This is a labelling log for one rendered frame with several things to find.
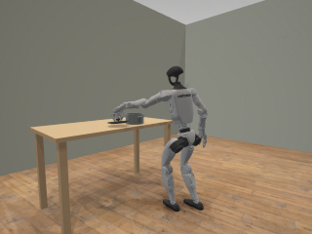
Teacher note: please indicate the robot right hand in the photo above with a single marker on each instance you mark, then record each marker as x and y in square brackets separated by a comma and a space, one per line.
[204, 137]

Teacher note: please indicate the robot left upper arm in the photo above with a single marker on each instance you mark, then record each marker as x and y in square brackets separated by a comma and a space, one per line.
[164, 95]

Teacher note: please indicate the robot right forearm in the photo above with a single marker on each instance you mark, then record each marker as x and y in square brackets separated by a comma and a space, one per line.
[202, 123]

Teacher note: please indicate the left robot foot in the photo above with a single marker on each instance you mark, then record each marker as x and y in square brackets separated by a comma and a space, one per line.
[175, 207]

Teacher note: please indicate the robot left forearm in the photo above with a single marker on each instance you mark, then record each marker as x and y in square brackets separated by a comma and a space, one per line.
[133, 104]

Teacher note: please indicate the left robot shin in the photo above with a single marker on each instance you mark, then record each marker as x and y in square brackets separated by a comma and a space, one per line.
[169, 184]

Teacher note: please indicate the pot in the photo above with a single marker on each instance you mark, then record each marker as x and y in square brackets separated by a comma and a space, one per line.
[134, 118]

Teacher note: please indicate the table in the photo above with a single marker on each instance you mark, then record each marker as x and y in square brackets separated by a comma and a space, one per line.
[61, 133]

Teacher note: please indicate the robot right upper arm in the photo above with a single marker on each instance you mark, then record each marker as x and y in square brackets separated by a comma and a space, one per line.
[197, 101]

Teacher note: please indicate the lid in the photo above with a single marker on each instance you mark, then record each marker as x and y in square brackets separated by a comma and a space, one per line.
[118, 122]

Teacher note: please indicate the robot left hand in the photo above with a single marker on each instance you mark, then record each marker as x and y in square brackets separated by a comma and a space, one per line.
[117, 112]

